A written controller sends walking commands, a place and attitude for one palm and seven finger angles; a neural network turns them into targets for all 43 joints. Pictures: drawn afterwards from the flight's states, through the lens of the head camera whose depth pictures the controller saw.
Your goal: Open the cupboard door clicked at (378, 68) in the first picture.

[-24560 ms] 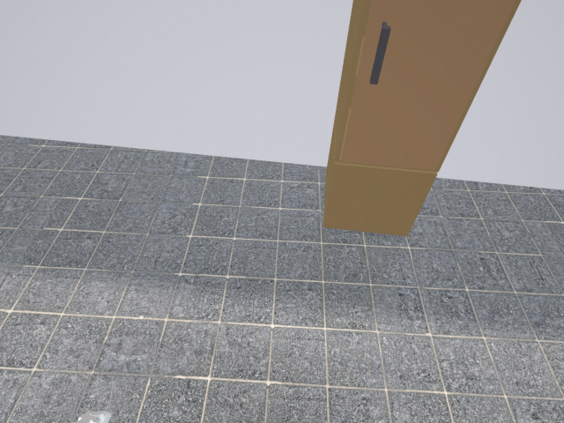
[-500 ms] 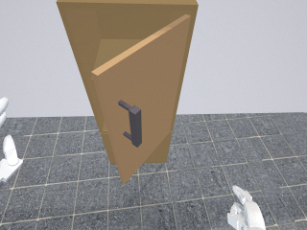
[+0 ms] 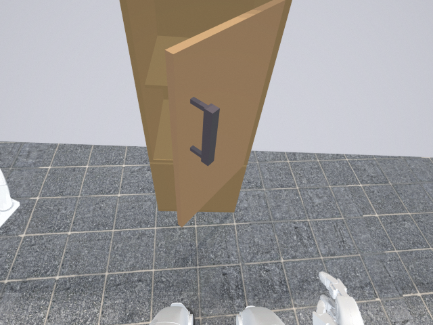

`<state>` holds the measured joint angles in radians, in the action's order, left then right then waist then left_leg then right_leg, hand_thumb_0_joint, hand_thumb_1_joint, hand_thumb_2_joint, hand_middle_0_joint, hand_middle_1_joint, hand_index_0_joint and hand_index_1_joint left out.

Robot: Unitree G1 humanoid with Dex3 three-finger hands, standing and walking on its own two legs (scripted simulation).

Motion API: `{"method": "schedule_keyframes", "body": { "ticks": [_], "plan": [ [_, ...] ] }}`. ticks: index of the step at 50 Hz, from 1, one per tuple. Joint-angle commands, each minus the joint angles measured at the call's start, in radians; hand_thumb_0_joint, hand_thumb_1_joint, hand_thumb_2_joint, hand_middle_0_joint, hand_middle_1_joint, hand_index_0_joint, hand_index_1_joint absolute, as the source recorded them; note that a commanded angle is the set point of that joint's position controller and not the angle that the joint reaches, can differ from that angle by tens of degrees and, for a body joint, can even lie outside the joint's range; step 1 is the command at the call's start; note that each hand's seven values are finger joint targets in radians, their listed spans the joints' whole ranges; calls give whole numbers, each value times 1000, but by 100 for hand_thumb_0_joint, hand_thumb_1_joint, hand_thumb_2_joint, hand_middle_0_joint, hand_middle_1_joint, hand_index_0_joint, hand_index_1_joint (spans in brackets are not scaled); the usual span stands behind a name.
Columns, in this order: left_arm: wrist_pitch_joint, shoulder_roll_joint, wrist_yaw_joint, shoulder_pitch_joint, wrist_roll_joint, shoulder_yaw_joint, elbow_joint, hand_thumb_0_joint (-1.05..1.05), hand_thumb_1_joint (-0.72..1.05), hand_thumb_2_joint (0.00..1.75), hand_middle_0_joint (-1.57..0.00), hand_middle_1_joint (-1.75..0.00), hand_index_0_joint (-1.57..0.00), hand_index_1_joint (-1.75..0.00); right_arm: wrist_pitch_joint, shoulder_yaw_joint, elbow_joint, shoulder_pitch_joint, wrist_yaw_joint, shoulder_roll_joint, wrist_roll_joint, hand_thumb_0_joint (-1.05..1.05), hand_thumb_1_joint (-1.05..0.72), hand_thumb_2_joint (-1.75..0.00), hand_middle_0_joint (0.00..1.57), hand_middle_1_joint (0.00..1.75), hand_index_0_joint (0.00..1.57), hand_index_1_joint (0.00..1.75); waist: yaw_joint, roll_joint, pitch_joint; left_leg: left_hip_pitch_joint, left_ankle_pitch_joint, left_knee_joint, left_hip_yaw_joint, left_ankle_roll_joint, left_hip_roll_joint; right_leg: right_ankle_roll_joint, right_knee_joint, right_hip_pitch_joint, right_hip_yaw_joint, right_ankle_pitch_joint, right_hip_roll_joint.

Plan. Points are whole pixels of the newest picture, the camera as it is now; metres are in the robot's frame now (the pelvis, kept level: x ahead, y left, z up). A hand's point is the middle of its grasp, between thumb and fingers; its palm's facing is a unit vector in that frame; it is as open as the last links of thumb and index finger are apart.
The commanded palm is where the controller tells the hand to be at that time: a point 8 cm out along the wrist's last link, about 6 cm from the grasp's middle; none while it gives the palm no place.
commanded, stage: step back with the hand held close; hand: left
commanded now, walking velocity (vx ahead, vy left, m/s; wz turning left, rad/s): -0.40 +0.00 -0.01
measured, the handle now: (202, 132) +0.46 +0.06 +0.09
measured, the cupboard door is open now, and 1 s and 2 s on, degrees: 50 50 50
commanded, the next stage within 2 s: stop stepping back and stand still in 0.12 s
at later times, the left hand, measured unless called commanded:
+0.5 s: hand out of the picture +0.13 +0.24 +0.18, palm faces +0.32 -0.85 -0.43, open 7.4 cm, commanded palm +0.06 +0.28 +0.20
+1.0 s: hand out of the picture +0.07 +0.26 +0.19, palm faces +0.40 -0.80 -0.45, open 7.4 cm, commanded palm +0.01 +0.30 +0.20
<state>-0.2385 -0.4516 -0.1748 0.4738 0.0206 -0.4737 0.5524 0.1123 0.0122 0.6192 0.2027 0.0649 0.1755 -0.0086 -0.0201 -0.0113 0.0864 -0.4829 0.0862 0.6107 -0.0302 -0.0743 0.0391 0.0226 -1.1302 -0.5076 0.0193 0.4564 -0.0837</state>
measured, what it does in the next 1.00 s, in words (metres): walks backwards: right foot, then left foot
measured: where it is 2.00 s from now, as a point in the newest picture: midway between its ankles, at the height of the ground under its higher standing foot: outside the picture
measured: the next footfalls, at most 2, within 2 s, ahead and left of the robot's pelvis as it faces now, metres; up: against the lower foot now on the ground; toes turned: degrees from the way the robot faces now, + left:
right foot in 0.20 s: -0.11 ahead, -0.08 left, +0.00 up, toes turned -7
left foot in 0.36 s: +0.04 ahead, +0.07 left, +0.00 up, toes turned -3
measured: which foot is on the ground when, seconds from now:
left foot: down 0.00-0.18, up 0.20-0.34, down 0.36-0.58, up 0.60-0.90, down 0.92-1.00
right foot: up 0.00-0.18, down 0.20-1.00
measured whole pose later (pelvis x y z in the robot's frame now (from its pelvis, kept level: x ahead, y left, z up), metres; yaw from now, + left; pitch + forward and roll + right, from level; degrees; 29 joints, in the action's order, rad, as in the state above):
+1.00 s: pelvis -0.15 +0.01 +0.01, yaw -4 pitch -1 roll +1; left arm -0.22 -0.42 -0.17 0.52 0.02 -0.43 0.47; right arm 0.15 0.01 0.65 0.25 0.09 0.20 -0.01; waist -0.01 0.05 -0.01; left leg -0.21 0.30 0.52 -0.06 0.03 0.04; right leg -0.01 -0.63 -0.29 -0.05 0.35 0.00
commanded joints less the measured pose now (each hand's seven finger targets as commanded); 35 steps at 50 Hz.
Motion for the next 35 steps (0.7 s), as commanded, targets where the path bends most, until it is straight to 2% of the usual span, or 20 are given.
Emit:
{"method": "schedule_keyframes", "body": {
  "ticks": [1, 6, 7, 9, 10, 11, 13, 15, 16, 17, 18, 20, 22, 25, 27, 28, 29, 30, 32, 35],
  "plan": [
    [-41, -104, -21, 48, 31, -75, 219, 0, 90, 90, -20, -30, -20, -30, 73, 56, -137, -98, -22, 140, 9, 0, -90, -90, 20, 30, 20, 30, 32, -219, -206, 38, 482, -480, 198, -2, 211, -19, 35, 197, -82, 69, -1],
    [-40, -130, -2, 16, 53, -47, 233, 0, 90, 90, -20, -30, -20, -30, 76, 38, -114, -82, -27, 137, -6, 0, -90, -90, 20, 30, 20, 30, 39, -252, -257, 203, 313, -469, 108, 106, 142, -75, 692, 359, -130, 82, -4],
    [-41, -165, 2, 22, 51, -69, 222, 0, 90, 90, -20, -30, -20, -30, 62, 37, -107, -67, -27, 128, -11, 0, -90, -90, 20, 30, 20, 30, 29, -160, -241, 256, 204, -320, 46, 132, 94, -109, 877, 312, -47, -11, 79],
    [-68, -249, -3, -49, 48, -117, 242, 0, 90, 90, -20, -30, -20, -30, 42, 24, -101, -116, -15, 124, -7, 0, -90, -90, 20, 30, 20, 30, 48, 151, -161, 230, 279, 244, 9, 142, -31, -214, 1010, 49, 317, -319, 434],
    [-71, -287, -12, -55, 30, -160, 206, 0, 90, 90, -20, -30, -20, -30, 55, 6, -112, -122, -14, 118, -33, 0, -90, -90, 20, 30, 20, 30, 57, 138, -149, 80, 374, 367, 6, 132, -32, -232, 924, 127, 274, -653, 468],
    [-45, -162, 14, -29, 27, -53, 107, 0, 90, 90, -20, -30, -20, -30, 46, 21, -97, -79, -9, 115, -1, 0, -90, -90, 20, 30, 20, 30, 31, 245, -201, -19, 333, 418, 28, 124, -63, -177, 789, 305, 102, -940, 370],
    [-7, -166, 22, -14, 24, -76, 107, 0, 90, 90, -20, -30, -20, -30, 35, 10, -153, -129, 14, 114, 22, 0, -90, -90, 20, 30, 20, 30, 30, 251, -157, 23, 269, 253, -3, 97, -34, -128, 686, 356, 50, -1051, 305],
    [10, -148, 23, -4, 34, -71, 117, 0, 90, 90, -20, -30, -20, -30, 30, -5, -142, -110, 33, 128, 19, 0, -90, -90, 20, 30, 20, 30, 5, 49, -172, 222, 53, -68, -50, 75, -74, -78, 608, 328, -6, -940, 229],
    [12, -149, 21, -12, 41, -64, 158, 0, 90, 90, -20, -30, -20, -30, 38, 5, -144, -89, 35, 150, 22, 0, -90, -90, 20, 30, 20, 30, -1, -63, -224, 377, -228, -175, 11, 51, -13, -32, 516, 285, -21, -775, 179],
    [10, -166, 22, -12, 42, -65, 199, 0, 90, 90, -20, -30, -20, -30, 54, 21, -150, -82, 30, 172, 22, 0, -90, -90, 20, 30, 20, 30, 20, -162, -265, 488, -400, -202, 155, 13, 119, -4, 433, 205, -49, -357, 108],
    [-8, -143, 23, -61, 50, -43, 226, 0, 90, 90, -20, -30, -20, -30, 72, 27, -153, -57, 17, 177, 23, 0, -90, -90, 20, 30, 20, 30, 21, -162, -252, 475, -385, -274, 258, -25, 196, -8, 376, 185, 0, 29, 62],
    [-3, -178, 18, -30, 42, -87, 209, 0, 90, 90, -20, -30, -20, -30, 103, 20, -141, -72, 12, 148, -2, 0, -90, -90, 20, 30, 20, 30, 15, -250, -223, 342, 70, -443, 432, -28, 246, -8, 294, 176, 32, 103, 52],
    [-18, -210, 8, 28, 26, -124, 289, 0, 90, 90, -20, -30, -20, -30, 105, 21, -149, -80, 4, 143, -11, 0, -90, -90, 20, 30, 20, 30, 31, -233, -217, 190, 480, -536, 346, 16, 195, -31, 324, 298, 8, 30, 50],
    [3, -147, 0, 182, 24, -100, 212, 0, 90, 90, -20, -30, -20, -30, 79, 22, -166, -84, -3, 145, -8, 0, -90, -90, 20, 30, 20, 30, 33, -271, -167, -34, 581, -572, 173, 56, 126, -44, 476, 504, -120, 33, 4],
    [14, -159, 2, 186, 20, -109, 149, 0, 90, 90, -20, -30, -20, -30, 54, 30, -168, -84, 3, 148, -7, 0, -90, -90, 20, 30, 20, 30, 35, -181, -132, -109, 562, -436, 95, 76, 61, -60, 676, 577, -126, 7, 27],
    [14, -149, 8, 160, 17, -86, 144, 0, 90, 90, -20, -30, -20, -30, 41, 34, -163, -77, 6, 137, -7, 0, -90, -90, 20, 30, 20, 30, 28, -40, -127, -53, 477, -228, 25, 84, -3, -83, 816, 493, -52, 24, 95],
    [11, -186, 11, 121, 13, -101, 142, 0, 90, 90, -20, -30, -20, -30, 25, 45, -152, -77, 7, 142, -7, 0, -90, -90, 20, 30, 20, 30, 19, 171, -124, 20, 354, 190, -5, 92, -64, -178, 974, 247, 281, 217, 315],
    [2, -211, 15, 17, 28, -119, 181, 0, 90, 90, -20, -30, -20, -30, 20, 47, -131, -79, 10, 166, -17, 0, -90, -90, 20, 30, 20, 30, 18, 221, -90, -47, 296, 449, 29, 98, -61, -242, 1043, 96, 439, 256, 467],
    [0, -158, 24, -69, 24, -63, 85, 0, 90, 90, -20, -30, -20, -30, 28, 35, -99, -48, 6, 157, -7, 0, -90, -90, 20, 30, 20, 30, -15, 121, -83, -105, 228, 604, 68, 103, -17, -182, 1033, 40, 374, 376, 410],
    [-26, -115, 20, -78, 1, -6, -50, 0, 90, 90, -20, -30, -20, -30, 44, 39, -84, -53, 28, 161, 0, 0, -90, -90, 20, 30, 20, 30, -3, 44, -56, -109, 164, 436, 18, 80, 7, -134, 979, 174, 231, 109, 338]
  ]
}}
